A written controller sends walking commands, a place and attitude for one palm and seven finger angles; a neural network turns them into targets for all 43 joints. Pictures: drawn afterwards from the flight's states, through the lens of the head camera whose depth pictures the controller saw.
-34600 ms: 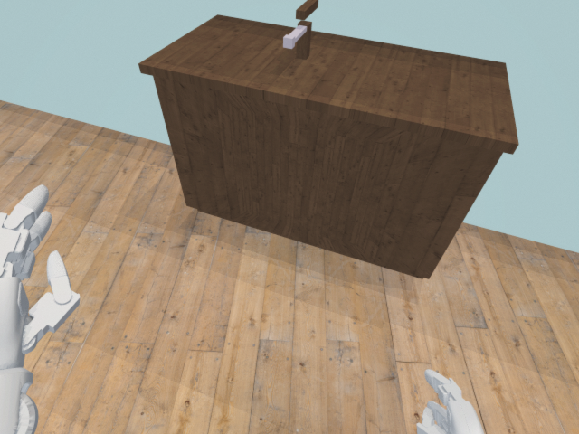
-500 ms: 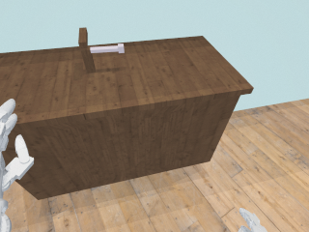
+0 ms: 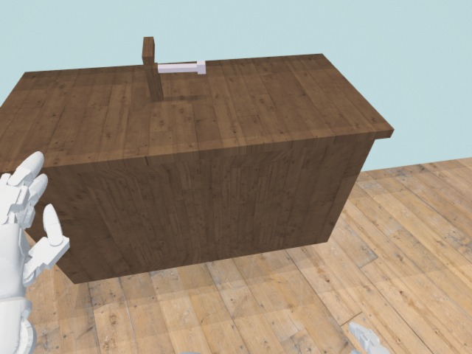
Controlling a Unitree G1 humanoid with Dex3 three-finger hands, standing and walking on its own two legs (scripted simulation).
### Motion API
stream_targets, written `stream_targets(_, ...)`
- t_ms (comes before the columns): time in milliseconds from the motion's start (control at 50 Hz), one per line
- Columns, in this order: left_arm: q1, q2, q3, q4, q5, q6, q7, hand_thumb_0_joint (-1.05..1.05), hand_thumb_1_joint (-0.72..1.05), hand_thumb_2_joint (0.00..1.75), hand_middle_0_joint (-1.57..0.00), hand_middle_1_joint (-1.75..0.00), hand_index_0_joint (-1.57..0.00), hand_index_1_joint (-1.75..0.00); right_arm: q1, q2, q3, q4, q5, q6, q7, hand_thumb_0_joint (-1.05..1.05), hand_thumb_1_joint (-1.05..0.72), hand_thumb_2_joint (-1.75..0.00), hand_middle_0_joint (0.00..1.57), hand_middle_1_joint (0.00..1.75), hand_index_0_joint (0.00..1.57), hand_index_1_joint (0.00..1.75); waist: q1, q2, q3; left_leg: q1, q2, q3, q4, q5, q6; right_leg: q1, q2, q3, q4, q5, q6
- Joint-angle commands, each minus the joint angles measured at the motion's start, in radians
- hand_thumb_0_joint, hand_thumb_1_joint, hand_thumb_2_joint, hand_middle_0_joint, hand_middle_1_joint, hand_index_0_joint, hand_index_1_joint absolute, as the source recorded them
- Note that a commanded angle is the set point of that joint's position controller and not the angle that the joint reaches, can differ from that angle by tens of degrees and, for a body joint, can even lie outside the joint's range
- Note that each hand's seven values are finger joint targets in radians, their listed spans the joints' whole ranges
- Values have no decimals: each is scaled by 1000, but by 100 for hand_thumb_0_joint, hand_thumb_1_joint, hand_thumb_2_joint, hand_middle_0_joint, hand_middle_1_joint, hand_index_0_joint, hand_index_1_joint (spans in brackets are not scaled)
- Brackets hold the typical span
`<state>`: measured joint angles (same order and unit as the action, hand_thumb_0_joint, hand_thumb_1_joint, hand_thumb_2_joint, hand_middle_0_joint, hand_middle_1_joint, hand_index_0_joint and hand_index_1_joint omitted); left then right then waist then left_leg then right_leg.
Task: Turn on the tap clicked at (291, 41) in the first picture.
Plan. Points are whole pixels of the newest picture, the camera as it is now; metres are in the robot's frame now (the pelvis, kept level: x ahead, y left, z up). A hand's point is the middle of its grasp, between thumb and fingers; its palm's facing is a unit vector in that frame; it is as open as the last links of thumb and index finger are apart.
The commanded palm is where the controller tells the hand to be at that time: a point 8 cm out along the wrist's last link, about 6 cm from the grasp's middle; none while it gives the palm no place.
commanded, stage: stop stepping back and stand still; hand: left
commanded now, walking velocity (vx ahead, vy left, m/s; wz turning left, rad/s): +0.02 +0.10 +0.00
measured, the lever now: (201, 67) +0.84 +0.16 +0.10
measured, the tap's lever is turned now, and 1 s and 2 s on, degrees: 86 86 86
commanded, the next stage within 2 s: stand and check the lever's angle in 0.04 s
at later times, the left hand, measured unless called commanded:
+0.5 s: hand (59, 213) +0.25 +0.26 +0.17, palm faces +0.40 -0.85 -0.34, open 7.5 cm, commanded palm +0.19 +0.30 +0.19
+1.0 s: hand (61, 205) +0.26 +0.26 +0.17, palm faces +0.39 -0.85 -0.34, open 7.5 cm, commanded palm +0.21 +0.30 +0.19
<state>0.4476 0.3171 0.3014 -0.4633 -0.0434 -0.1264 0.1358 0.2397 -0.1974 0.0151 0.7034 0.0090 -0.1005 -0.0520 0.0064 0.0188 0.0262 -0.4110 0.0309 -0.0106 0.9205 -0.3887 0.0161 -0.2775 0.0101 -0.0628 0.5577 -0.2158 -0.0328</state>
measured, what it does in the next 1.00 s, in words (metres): stands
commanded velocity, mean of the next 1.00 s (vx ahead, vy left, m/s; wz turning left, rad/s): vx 0.00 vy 0.00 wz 0.00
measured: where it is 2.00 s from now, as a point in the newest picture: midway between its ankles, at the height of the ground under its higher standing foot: outside the picture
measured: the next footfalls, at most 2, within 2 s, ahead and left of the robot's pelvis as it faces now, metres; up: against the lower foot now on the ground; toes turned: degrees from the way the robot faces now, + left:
none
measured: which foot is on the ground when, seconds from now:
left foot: down 0.00-1.00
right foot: down 0.00-1.00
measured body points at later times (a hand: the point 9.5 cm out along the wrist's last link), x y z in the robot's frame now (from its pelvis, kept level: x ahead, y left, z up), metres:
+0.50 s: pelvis +0.03 +0.02 +0.01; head +0.04 +0.03 +0.46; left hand +0.22 +0.30 +0.19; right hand +0.20 -0.21 -0.07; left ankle +0.05 +0.13 -0.73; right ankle +0.05 -0.11 -0.73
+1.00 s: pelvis +0.04 +0.02 +0.01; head +0.05 +0.03 +0.46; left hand +0.23 +0.30 +0.19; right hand +0.22 -0.21 -0.06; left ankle +0.05 +0.13 -0.73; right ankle +0.05 -0.11 -0.73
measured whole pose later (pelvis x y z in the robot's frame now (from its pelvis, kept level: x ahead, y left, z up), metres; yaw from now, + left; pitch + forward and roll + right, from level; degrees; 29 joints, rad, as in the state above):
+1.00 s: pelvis +0.04 +0.02 +0.01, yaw +0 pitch -1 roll -1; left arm 0.47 0.33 0.32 -0.47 -0.06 -0.15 0.16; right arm 0.18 -0.20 0.01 0.61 0.01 -0.08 -0.07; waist 0.00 0.01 0.03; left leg -0.21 0.02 0.03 0.46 -0.24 0.01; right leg -0.18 0.00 -0.01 0.40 -0.20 0.01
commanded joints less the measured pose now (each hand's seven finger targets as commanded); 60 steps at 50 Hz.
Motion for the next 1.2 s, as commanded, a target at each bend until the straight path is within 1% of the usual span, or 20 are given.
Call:
stream_targets(0, -119, 221, 134, -270, -2, -82, 33, 0, 90, 90, -20, -30, -20, -30, -137, -89, -41, -195, 0, -57, -29, 0, -90, -90, 20, 30, 20, 30, -28, -112, -49, 199, 25, 28, -286, 44, 23, -134, -259, 255, -268, -286, -102)
stream_targets(20, -101, 217, 137, -272, -4, -88, 40, 0, 90, 90, -20, -30, -20, -30, -133, -102, -43, -200, -4, -58, -36, 0, -90, -90, 20, 30, 20, 30, -29, -47, -61, 256, 2, 49, -389, 47, 25, -127, -214, 211, -224, -310, -76)
stream_targets(40, -88, 213, 139, -277, -8, -93, 45, 0, 90, 90, -20, -30, -20, -30, -140, -116, -47, -210, -8, -61, -42, 0, -90, -90, 20, 30, 20, 30, -23, 49, -51, 246, 30, -27, -493, -15, 47, -117, -158, 188, -160, -317, -49)
stream_targets(60, -89, 199, 135, -298, -7, -99, 48, 0, 90, 90, -20, -30, -20, -30, -140, -137, -55, -224, -8, -63, -43, 0, -90, -90, 20, 30, 20, 30, -15, 159, -46, 221, 102, -146, -569, -60, 79, -107, -80, 140, -78, -262, -15)
stream_targets(80, -67, 199, 145, -282, -7, -98, 54, 0, 90, 90, -20, -30, -20, -30, -134, -149, -60, -246, 1, -66, -47, 0, -90, -90, 20, 30, 20, 30, -8, 186, -75, 200, 169, -237, -622, -3, 100, -45, -24, 57, 17, -131, 18)
stream_targets(100, -77, 201, 144, -278, -3, -102, 49, 0, 90, 90, -20, -30, -20, -30, -134, -140, -57, -233, 11, -65, -41, 0, -90, -90, 20, 30, 20, 30, -7, 209, -71, 90, 176, -254, -702, -215, 88, 19, -5, 44, 39, -189, 39)
stream_targets(120, -67, 195, 146, -233, 9, -96, 49, 0, 90, 90, -20, -30, -20, -30, -139, -129, -51, -233, 10, -68, -42, 0, -90, -90, 20, 30, 20, 30, -7, 220, -10, -9, 165, -237, -738, -302, 86, 62, 0, 38, 42, -167, 40)
stream_targets(160, -65, 172, 128, -199, 16, -99, 44, 0, 90, 90, -20, -30, -20, -30, -135, -123, -51, -230, 10, -72, -34, 0, -90, -90, 20, 30, 20, 30, -6, 118, 1, -4, 118, -165, -658, -211, 66, 101, -4, 43, -77, -93, 35)
stream_targets(180, -59, 175, 125, -191, 15, -101, 40, 0, 90, 90, -20, -30, -20, -30, -138, -123, -53, -234, 8, -77, -32, 0, -90, -90, 20, 30, 20, 30, -10, 72, -9, 29, 83, -125, -605, -128, 54, 95, -24, 78, -133, -81, 26)
stream_targets(220, -36, 170, 119, -178, 8, -106, 36, 0, 90, 90, -20, -30, -20, -30, -126, -120, -59, -226, 1, -79, -24, 0, -90, -90, 20, 30, 20, 30, -15, -76, -53, 100, 32, -48, -469, 16, 29, 62, -93, 191, -230, -93, -1)
stream_targets(260, -64, 174, 109, -206, 0, -102, 34, 0, 90, 90, -20, -30, -20, -30, -119, -121, -64, -219, 0, -74, -17, 0, -90, -90, 20, 30, 20, 30, -23, -117, -64, 153, 14, -16, -379, 88, 15, 14, -162, 266, -283, -125, -34)
stream_targets(300, -80, 183, 113, -228, -2, -99, 36, 0, 90, 90, -20, -30, -20, -30, -127, -118, -58, -218, 0, -71, -18, 0, -90, -90, 20, 30, 20, 30, -21, -62, -82, 180, 24, -19, -423, 153, 13, 46, -162, 242, -252, -34, -37)
stream_targets(380, -86, 199, 134, -245, 0, -103, 42, 0, 90, 90, -20, -30, -20, -30, -154, -128, -54, -236, -4, -67, -27, 0, -90, -90, 20, 30, 20, 30, -6, 87, -94, 212, 74, -86, -549, 243, 25, 80, -66, 125, -153, 73, 7)
stream_targets(420, -70, 191, 134, -234, -1, -105, 43, 0, 90, 90, -20, -30, -20, -30, -153, -121, -50, -236, -3, -61, -28, 0, -90, -90, 20, 30, 20, 30, 0, 63, -117, 218, 88, -92, -556, 298, 29, 117, -48, 97, -135, 125, 18)
stream_targets(500, -34, 176, 123, -233, -8, -103, 36, 0, 90, 90, -20, -30, -20, -30, -152, -116, -51, -241, -1, -55, -24, 0, -90, -90, 20, 30, 20, 30, -2, 45, -144, 246, 81, -68, -534, 390, 19, 143, -55, 97, -140, 200, 18)
stream_targets(860, -44, 174, 114, -226, -12, -91, 39, 0, 90, 90, -20, -30, -20, -30, -163, -123, -53, -254, -3, -32, -29, 0, -90, -90, 20, 30, 20, 30, -1, 33, -133, 232, 58, -47, -541, 316, 8, 139, -63, 120, -189, 178, 13)
stream_targets(880, -43, 183, 123, -227, -11, -91, 38, 0, 90, 90, -20, -30, -20, -30, -166, -127, -56, -258, -4, -32, -31, 0, -90, -90, 20, 30, 20, 30, -1, 52, -131, 233, 56, -49, -543, 314, 8, 138, -66, 120, -192, 175, 11)
stream_targets(1060, -46, 180, 117, -224, -11, -91, 41, 0, 90, 90, -20, -30, -20, -30, -164, -124, -54, -252, -3, -27, -32, 0, -90, -90, 20, 30, 20, 30, 0, 24, -133, 227, 52, -46, -546, 279, 9, 139, -62, 118, -204, 154, 13)
stream_targets(1080, -40, 190, 125, -216, -11, -88, 40, 0, 90, 90, -20, -30, -20, -30, -170, -128, -56, -258, -4, -29, -34, 0, -90, -90, 20, 30, 20, 30, -1, 47, -125, 228, 49, -44, -549, 278, 8, 130, -66, 120, -208, 149, 12)
stream_targets(1180, -42, 190, 125, -213, -12, -85, 40, 0, 90, 90, -20, -30, -20, -30, -167, -129, -57, -255, -4, -27, -34, 0, -90, -90, 20, 30, 20, 30, -1, 23, -126, 230, 46, -40, -539, 279, 7, 131, -68, 129, -220, 154, 11)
